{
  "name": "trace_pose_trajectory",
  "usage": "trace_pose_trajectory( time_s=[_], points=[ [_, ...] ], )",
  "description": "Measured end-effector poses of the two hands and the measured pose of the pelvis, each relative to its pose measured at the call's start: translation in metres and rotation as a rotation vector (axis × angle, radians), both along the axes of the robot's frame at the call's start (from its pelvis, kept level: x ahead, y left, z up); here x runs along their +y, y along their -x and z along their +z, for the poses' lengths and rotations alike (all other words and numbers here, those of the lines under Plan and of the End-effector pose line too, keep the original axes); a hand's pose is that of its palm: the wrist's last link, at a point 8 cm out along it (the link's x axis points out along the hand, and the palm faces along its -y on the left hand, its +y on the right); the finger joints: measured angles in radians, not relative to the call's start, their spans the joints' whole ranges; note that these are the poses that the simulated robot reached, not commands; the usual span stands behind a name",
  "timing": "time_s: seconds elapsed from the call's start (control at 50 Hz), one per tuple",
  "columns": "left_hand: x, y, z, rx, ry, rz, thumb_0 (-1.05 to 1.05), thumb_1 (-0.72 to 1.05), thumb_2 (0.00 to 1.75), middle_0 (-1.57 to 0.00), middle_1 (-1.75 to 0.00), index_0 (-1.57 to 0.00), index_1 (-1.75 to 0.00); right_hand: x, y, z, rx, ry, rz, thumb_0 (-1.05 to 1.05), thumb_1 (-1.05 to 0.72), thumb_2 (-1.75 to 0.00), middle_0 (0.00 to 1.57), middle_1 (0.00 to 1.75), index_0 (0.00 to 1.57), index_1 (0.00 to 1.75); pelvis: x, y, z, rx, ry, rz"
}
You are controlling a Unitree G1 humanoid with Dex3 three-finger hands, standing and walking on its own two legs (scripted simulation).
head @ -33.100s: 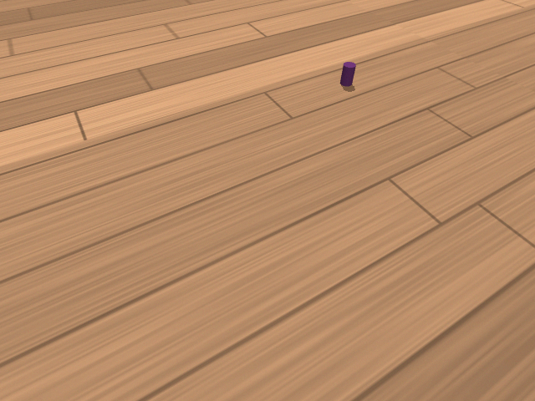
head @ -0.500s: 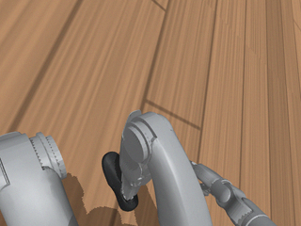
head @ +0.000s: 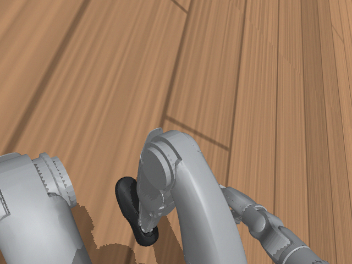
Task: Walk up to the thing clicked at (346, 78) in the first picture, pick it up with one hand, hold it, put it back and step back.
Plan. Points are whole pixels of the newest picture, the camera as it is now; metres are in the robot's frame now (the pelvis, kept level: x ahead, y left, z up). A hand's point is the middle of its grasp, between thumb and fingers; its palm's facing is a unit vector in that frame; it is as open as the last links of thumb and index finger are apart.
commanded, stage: loosen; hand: left
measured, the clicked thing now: out of the picture +0.44 +0.36 -0.20
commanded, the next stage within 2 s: open in 0.28 s
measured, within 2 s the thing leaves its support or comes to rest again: rests again in 0.84 s
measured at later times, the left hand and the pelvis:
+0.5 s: hand out of the picture +0.43 +0.38 -0.16, palm faces +0.60 -0.80 +0.01, open 11.5 cm; pelvis +0.00 +0.00 +0.00, yaw +0 degrees
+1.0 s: hand out of the picture +0.43 +0.38 -0.16, palm faces +0.60 -0.80 +0.00, open 14.5 cm; pelvis +0.00 +0.00 +0.00, yaw -1 degrees
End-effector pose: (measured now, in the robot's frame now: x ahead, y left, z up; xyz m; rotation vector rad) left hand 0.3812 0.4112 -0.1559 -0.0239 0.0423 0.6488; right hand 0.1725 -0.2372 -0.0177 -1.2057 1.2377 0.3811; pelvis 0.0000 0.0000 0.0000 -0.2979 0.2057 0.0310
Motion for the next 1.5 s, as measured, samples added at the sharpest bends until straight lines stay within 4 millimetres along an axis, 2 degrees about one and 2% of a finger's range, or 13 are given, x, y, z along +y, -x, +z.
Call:
trace_pose_trajectory(
  time_s=[0.26,0.54,0.7,0.96,1.06,1.16,1.24,1.34,1.42,1.5],
  points=[
    [-0.002,0.001,-0.005,0.005,0.01,0.0,-0.02,-0.44,0.65,-0.77,-0.79,-0.75,-0.74,0.007,0.002,0.001,0.005,-0.006,0.002,0.0,-0.91,-0.9,0.21,0.3,0.21,0.3,0.002,0.0,0.001,-0.002,0.007,-0.004],
    [-0.004,-0.001,-0.007,0.004,0.0,-0.001,-0.01,-0.38,0.6,-0.75,-0.75,-0.74,-0.71,0.005,0.003,0.001,0.021,0.01,-0.002,0.0,-0.91,-0.9,0.21,0.3,0.21,0.3,0.002,-0.001,0.001,-0.003,0.012,-0.006],
    [-0.003,-0.001,-0.002,-0.001,-0.005,0.007,-0.01,-0.32,0.48,-0.64,-0.58,-0.64,-0.57,0.003,0.003,0.0,0.016,0.003,-0.001,0.0,-0.91,-0.9,0.21,0.3,0.21,0.3,0.001,0.0,0.001,-0.004,0.008,-0.006],
    [-0.006,0.002,-0.004,0.014,0.0,-0.005,-0.01,-0.38,0.33,-0.43,-0.37,-0.44,-0.37,0.002,0.004,0.0,0.005,-0.004,0.001,0.0,-0.9,-0.9,0.21,0.3,0.21,0.3,0.0,0.002,0.001,-0.011,0.003,-0.01],
    [0.007,0.005,0.005,-0.029,-0.032,0.012,-0.01,-0.39,0.32,-0.35,-0.33,-0.37,-0.33,0.0,0.007,-0.001,0.014,0.003,-0.017,0.0,-0.9,-0.9,0.21,0.3,0.21,0.3,-0.001,0.001,0.001,-0.011,0.002,-0.007],
    [0.038,0.018,0.035,-0.076,-0.086,0.041,-0.01,-0.42,0.29,-0.29,-0.29,-0.31,-0.28,-0.004,0.01,-0.002,0.016,-0.002,-0.064,0.0,-0.9,-0.9,0.21,0.3,0.21,0.3,-0.001,-0.001,0.005,0.012,-0.003,0.001],
    [0.058,0.035,0.061,-0.033,-0.105,0.005,-0.01,-0.44,0.24,-0.25,-0.25,-0.27,-0.24,-0.004,0.008,-0.003,-0.002,-0.034,-0.112,0.0,-0.91,-0.9,0.21,0.3,0.21,0.3,-0.002,-0.004,0.01,0.052,-0.008,0.013],
    [0.065,0.067,0.073,0.034,-0.046,-0.02,-0.01,-0.47,0.19,-0.21,-0.21,-0.24,-0.19,0.002,-0.007,-0.004,-0.059,-0.107,-0.137,0.0,-0.9,-0.89,0.21,0.3,0.21,0.3,-0.001,-0.004,0.017,0.095,-0.017,0.024],
    [0.063,0.089,0.079,0.193,-0.055,-0.069,-0.01,-0.47,0.13,-0.16,-0.17,-0.19,-0.14,0.007,-0.024,0.0,-0.142,-0.179,-0.218,0.0,-0.89,-0.9,0.21,0.31,0.21,0.3,-0.003,-0.004,0.027,0.133,-0.038,0.04],
    [0.064,0.112,0.099,0.328,-0.072,-0.068,-0.01,-0.48,0.09,-0.12,-0.13,-0.15,-0.11,0.014,-0.041,0.008,-0.2,-0.254,-0.273,0.0,-0.91,-0.9,0.21,0.31,0.21,0.3,-0.006,-0.005,0.043,0.181,-0.055,0.061]
  ],
)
